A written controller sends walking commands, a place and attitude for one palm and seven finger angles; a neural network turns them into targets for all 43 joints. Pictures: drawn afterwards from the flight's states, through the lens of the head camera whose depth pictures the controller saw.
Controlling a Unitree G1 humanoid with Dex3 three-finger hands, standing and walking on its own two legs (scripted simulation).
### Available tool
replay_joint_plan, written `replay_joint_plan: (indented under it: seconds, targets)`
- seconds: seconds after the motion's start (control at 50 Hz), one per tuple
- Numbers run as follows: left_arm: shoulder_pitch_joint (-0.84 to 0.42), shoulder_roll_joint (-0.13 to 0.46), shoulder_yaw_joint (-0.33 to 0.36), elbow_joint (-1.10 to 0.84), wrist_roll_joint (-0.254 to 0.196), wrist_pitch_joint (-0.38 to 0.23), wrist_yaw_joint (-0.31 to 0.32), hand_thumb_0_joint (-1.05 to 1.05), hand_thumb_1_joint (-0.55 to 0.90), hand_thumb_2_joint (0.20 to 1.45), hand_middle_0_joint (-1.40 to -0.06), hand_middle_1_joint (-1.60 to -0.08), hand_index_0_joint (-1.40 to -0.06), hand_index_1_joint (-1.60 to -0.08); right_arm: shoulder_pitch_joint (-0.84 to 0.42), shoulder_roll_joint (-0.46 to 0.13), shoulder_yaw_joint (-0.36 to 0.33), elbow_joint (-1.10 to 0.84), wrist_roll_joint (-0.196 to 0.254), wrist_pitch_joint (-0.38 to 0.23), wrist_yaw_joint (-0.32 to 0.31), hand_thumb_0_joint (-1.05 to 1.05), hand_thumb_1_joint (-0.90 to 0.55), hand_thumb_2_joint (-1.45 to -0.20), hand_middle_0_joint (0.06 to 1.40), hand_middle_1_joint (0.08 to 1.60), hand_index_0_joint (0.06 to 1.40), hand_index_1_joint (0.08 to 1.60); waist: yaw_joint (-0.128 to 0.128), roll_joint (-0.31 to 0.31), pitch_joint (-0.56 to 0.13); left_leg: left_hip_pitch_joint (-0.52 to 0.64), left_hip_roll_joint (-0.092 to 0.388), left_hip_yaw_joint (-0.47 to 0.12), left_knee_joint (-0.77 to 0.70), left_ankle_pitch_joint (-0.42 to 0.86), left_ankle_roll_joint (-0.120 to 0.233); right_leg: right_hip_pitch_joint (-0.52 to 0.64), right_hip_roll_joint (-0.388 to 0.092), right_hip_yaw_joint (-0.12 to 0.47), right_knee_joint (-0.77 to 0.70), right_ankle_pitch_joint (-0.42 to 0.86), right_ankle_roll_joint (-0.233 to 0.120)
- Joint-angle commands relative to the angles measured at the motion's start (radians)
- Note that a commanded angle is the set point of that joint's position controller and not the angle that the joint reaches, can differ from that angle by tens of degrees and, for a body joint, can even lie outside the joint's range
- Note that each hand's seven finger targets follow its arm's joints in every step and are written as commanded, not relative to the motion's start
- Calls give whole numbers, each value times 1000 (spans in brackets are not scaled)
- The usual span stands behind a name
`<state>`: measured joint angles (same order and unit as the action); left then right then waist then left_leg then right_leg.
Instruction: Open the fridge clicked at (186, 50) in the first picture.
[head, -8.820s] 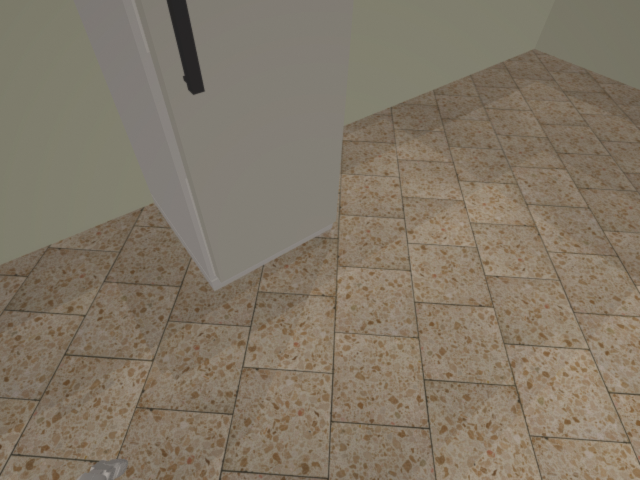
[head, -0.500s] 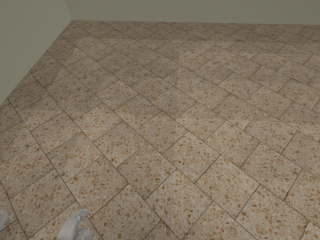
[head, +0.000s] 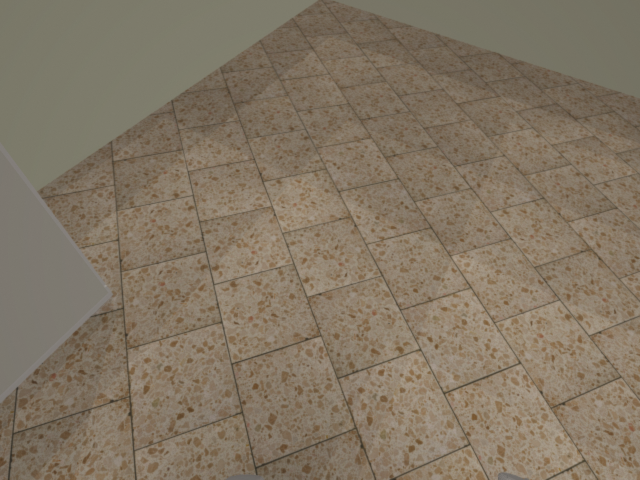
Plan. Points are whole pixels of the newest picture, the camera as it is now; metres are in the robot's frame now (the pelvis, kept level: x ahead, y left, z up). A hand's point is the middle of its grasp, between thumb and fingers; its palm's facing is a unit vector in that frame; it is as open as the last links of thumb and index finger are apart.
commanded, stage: turn to face it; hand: left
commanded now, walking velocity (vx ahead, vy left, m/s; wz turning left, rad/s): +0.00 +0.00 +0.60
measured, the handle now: out of the picture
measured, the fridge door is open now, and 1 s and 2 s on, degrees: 0 0 0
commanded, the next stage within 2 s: take the last steps up to it in 1.74 s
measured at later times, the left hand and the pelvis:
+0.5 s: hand out of the picture +0.10 +0.22 -0.12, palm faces +0.27 -0.93 -0.27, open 7.4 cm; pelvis +0.00 -0.02 +0.02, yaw +16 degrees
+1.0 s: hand out of the picture -0.11 +0.16 -0.16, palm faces +0.61 -0.75 -0.25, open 7.4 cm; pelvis -0.02 -0.03 +0.01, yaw +36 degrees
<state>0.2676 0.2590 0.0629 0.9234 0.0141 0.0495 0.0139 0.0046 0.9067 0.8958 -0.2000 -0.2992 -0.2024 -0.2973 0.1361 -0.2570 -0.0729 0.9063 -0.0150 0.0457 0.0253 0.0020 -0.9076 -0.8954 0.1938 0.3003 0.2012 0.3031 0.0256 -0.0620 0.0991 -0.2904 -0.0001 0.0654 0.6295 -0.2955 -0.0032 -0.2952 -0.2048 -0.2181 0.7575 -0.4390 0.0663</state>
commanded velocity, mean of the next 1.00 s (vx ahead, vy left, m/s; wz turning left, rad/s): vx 0.00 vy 0.00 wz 0.60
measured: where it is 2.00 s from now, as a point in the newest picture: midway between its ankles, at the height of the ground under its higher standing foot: outside the picture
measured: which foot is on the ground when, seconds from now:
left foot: down 0.00-0.54, up 0.56-1.00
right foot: up 0.00-0.52, down 0.54-1.00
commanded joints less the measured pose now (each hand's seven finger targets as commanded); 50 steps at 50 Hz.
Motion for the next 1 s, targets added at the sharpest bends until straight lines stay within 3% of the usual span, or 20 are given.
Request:
replay_joint_plan:
  seconds: [0.0, 0.02, 0.04, 0.06, 0.12, 0.32, 0.4, 0.46, 0.48, 0.5, 0.52, 0.54, 0.58, 0.6, 0.64, 0.74, 0.88, 0.94, 0.96, 0.98]
  targets:
    - [-119, 88, 21, -134, 6, -10, 14, 0, 900, 900, -200, -300, -200, -300, 195, -242, -52, -12, -3, -27, -27, 0, -900, -900, 200, 300, 200, 300, -113, 293, -188, 260, 354, -389, -258, 639, 183, -309, 53, 188, 404, -154, 15]
    - [-124, 92, 28, -116, 2, -9, 10, 0, 900, 900, -200, -300, -200, -300, 123, -222, -45, -33, -6, -25, -36, 0, -900, -900, 200, 300, 200, 300, -89, 307, -135, 208, 311, -377, -270, 550, 172, -321, 56, 201, 428, -85, 20]
    - [-121, 102, 30, -104, 3, -10, 4, 0, 900, 900, -200, -300, -200, -300, 71, -195, -34, -50, -6, -27, -37, 0, -900, -900, 200, 300, 200, 300, -70, 265, -90, 156, 264, -338, -282, 523, 148, -302, 62, 213, 438, -12, 21]
    - [-86, 102, 32, -91, 3, -13, -2, 0, 900, 900, -200, -300, -200, -300, 38, -182, -26, -61, -4, -31, -37, 0, -900, -900, 200, 300, 200, 300, -44, 258, -99, 153, 239, -306, -288, 492, 132, -291, 65, 207, 439, 34, 26]
    - [-61, 105, 31, -75, 4, -15, -2, 0, 900, 900, -200, -300, -200, -300, 56, -175, -25, -63, 1, -37, -37, 0, -900, -900, 200, 300, 200, 300, -38, 201, -126, 187, 201, -291, -291, 513, 123, -276, 90, 211, 422, 90, 39]
    - [-193, 84, 19, -149, -5, -24, 10, 0, 900, 900, -200, -300, -200, -300, 137, -177, -42, -50, -9, -29, -35, 0, -900, -900, 200, 300, 200, 300, -78, 193, -131, 211, 212, -482, -265, 498, 189, -247, 138, 242, 187, 10, 43]
    - [-170, 70, 13, -157, -14, -32, 14, 0, 900, 900, -200, -300, -200, -300, 115, -179, -46, -57, -12, -22, -35, 0, -900, -900, 200, 300, 200, 300, -62, 235, -159, 152, 183, -524, -222, 574, 180, -105, 183, 234, 9, 0, 23]
    - [-88, 89, 18, -141, -18, -43, 19, 0, 900, 900, -200, -300, -200, -300, 80, -167, -49, -66, -4, -18, -32, 0, -900, -900, 200, 300, 200, 300, -19, 211, -169, 14, 128, -533, -170, 500, 133, 108, 202, 222, -223, 153, 8]
    - [-43, 110, 26, -131, -17, -51, 22, 0, 900, 900, -200, -300, -200, -300, 75, -144, -45, -71, 2, -19, -29, 0, -900, -900, 200, 300, 200, 300, 7, 153, -184, -86, 87, -504, -123, 349, 90, 251, 158, 250, -370, 245, 1]
    - [-17, 189, 42, -127, -2, -62, 29, 0, 900, 900, -200, -300, -200, -300, 108, -78, -37, -76, 13, -21, -23, 0, -900, -900, 200, 300, 200, 300, 15, -69, -222, -264, -14, -359, 50, 24, 13, 424, -72, 452, -483, 222, -61]
    - [-16, 246, 47, -136, 7, -59, 31, 0, 900, 900, -200, -300, -200, -300, 105, -67, -37, -98, 6, -19, -26, 0, -900, -900, 200, 300, 200, 300, 17, -220, -197, -347, -119, -181, 289, -296, -47, 344, -300, 666, -504, 316, -181]
    - [-40, 226, 39, -147, 1, -51, 33, 0, 900, 900, -200, -300, -200, -300, 92, -114, -51, -90, -5, -9, -24, 0, -900, -900, 200, 300, 200, 300, 4, -107, -155, -296, -60, -207, 451, -287, -36, 189, -299, 601, -499, 280, -230]
    - [-157, 146, 27, -165, -3, -52, 31, 0, 900, 900, -200, -300, -200, -300, 123, -98, -56, -42, -11, 15, -11, 0, -900, -900, 200, 300, 200, 300, -53, -94, -60, -273, -18, -185, 579, -158, -41, 54, -173, 463, -527, 146, -189]
    - [-187, 118, 14, -169, -3, -54, 26, 0, 900, 900, -200, -300, -200, -300, 143, -92, -52, -24, -13, 20, -3, 0, -900, -900, 200, 300, 200, 300, -72, -89, -33, -274, -7, -157, 615, -95, -51, 41, -117, 364, -507, 192, -166]
    - [-154, 99, 10, -158, -1, -61, 23, 0, 900, 900, -200, -300, -200, -300, 148, -80, -46, -19, -10, 22, 4, 0, -900, -900, 200, 300, 200, 300, -65, -113, -35, -280, 1, -128, 631, -46, -66, 66, -85, 274, -485, 291, -154]
    - [-42, 115, 17, -114, 3, -60, 25, 0, 900, 900, -200, -300, -200, -300, 74, -74, -38, -28, -9, 29, 5, 0, -900, -900, 200, 300, 200, 300, -18, -119, -42, -299, 28, -96, 546, -53, -87, 155, -116, 228, -473, 337, -170]
    - [19, 168, 37, -75, 18, -51, 20, 0, 900, 900, -200, -300, -200, -300, -28, -46, -14, -59, 4, 11, 5, 0, -900, -900, 200, 300, 200, 300, 20, -143, -84, -168, 32, 0, 207, -162, -71, 208, -170, 161, -384, 554, -200]
    - [6, 185, 45, -68, 16, -44, 17, 0, 900, 900, -200, -300, -200, -300, 10, -49, -11, -57, 8, -3, 0, 0, -900, -900, 200, 300, 200, 300, 1, -151, -125, -55, 20, 34, 57, -112, -51, 190, -186, 117, -305, 596, -178]
    - [-3, 179, 46, -65, 12, -40, 15, 0, 900, 900, -200, -300, -200, -300, 42, -57, -13, -53, 7, -8, 0, 0, -900, -900, 200, 300, 200, 300, -21, -125, -142, 15, 17, 35, -44, -35, -44, 166, -174, 85, -248, 558, -146]
    - [-7, 171, 46, -66, 3, -34, 13, 0, 900, 900, -200, -300, -200, -300, 89, -90, -19, -41, 4, -16, 0, 0, -900, -900, 200, 300, 200, 300, -52, -39, -172, 156, 29, 14, -181, 108, -32, 74, -153, 47, -139, 479, -99]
